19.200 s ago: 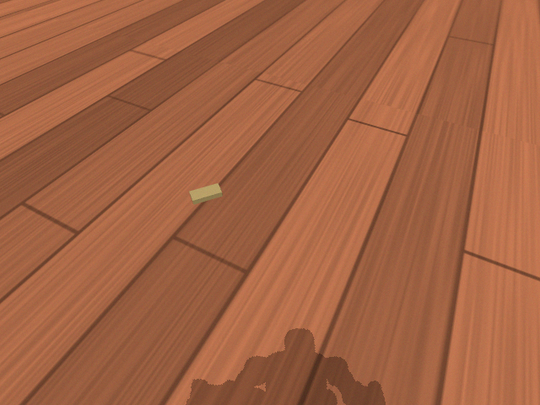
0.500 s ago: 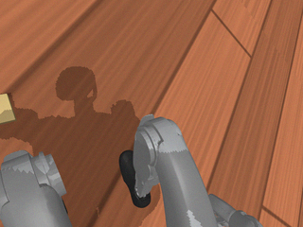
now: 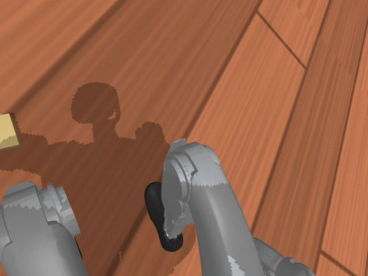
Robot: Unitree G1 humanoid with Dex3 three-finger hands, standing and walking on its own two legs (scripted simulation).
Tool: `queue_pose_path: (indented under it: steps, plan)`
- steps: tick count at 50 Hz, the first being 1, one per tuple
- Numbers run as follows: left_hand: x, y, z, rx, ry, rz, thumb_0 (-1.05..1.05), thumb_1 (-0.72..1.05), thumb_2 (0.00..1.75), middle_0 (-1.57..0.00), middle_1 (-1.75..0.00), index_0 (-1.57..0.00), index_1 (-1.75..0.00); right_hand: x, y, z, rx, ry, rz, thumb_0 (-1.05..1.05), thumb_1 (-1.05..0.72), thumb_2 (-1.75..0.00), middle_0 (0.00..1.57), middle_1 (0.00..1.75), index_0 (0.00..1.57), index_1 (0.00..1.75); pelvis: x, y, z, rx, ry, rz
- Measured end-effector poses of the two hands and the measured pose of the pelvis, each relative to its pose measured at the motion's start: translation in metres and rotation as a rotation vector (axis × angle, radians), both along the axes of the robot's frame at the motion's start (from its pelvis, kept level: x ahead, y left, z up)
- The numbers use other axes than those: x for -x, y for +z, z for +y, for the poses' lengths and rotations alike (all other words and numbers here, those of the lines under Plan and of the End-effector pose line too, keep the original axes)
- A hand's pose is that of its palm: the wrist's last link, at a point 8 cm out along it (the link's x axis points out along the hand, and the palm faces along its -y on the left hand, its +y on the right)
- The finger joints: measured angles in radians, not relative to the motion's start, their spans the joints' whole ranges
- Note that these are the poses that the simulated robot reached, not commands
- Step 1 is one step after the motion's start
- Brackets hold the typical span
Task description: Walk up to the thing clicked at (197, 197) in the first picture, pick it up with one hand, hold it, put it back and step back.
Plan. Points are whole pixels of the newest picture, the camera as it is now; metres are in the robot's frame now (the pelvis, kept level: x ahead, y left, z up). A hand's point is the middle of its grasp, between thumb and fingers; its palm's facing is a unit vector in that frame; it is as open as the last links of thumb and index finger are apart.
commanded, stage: close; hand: left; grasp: from above
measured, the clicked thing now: out of the picture +0.42 +0.30 -0.29
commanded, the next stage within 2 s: settle in 0.28 s
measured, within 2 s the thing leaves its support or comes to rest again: leaves its support in 0.74 s
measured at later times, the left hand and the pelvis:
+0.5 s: hand out of the picture +0.41 +0.30 -0.26, palm faces -0.44 -0.11 -0.89, open 10.0 cm; pelvis +0.00 +0.00 +0.00, yaw +0 degrees
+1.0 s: hand out of the picture +0.41 +0.31 -0.20, palm faces -0.39 -0.10 -0.91, open 9.9 cm; pelvis +0.01 +0.00 +0.01, yaw +3 degrees
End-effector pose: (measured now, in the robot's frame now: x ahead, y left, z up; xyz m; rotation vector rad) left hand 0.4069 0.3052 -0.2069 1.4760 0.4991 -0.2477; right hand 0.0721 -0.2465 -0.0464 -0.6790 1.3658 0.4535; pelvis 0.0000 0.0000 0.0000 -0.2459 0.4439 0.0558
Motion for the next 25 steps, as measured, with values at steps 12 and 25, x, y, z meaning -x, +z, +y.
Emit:
queue_pose_path:
  steps: [12,25]
  plan:
    - [-0.0011,0.0012,-0.0001,0.0,0.011,-0.012,0.01,0.11,0.42,-0.59,-0.52,-0.63,-0.51,-0.0065,0.0032,-0.003,0.013,0.002,-0.016,0.0,-0.9,-0.9,0.2,0.3,0.2,0.3,-0.001,0.0007,0.0015,0.003,0.001,0.008]
    - [-0.006,0.0027,0.0,0.002,0.032,-0.011,0.01,0.12,0.36,-0.67,-0.47,-0.67,-0.45,-0.0011,-0.0012,-0.0025,0.001,-0.015,-0.006,0.0,-0.9,-0.9,0.2,0.3,0.2,0.3,-0.0012,-0.001,0.0001,-0.003,0.002,0.009]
